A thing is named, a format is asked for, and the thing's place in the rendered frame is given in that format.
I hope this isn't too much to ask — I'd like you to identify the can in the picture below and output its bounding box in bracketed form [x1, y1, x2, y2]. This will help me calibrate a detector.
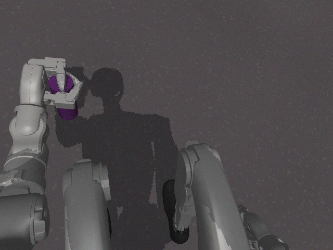
[48, 75, 78, 120]

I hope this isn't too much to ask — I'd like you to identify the right robot arm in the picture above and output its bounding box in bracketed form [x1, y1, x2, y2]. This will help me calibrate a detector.
[258, 235, 291, 250]

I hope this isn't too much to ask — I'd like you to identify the left robot hand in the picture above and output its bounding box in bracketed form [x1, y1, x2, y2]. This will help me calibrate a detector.
[19, 57, 84, 109]

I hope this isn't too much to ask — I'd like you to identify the right robot foot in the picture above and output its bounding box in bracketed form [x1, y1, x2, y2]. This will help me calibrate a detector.
[162, 179, 189, 244]

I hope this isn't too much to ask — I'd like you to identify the left robot arm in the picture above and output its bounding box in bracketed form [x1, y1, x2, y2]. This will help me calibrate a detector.
[0, 104, 50, 250]

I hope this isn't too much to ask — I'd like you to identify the right robot hand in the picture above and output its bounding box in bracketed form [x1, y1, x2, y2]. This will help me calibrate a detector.
[238, 205, 272, 250]

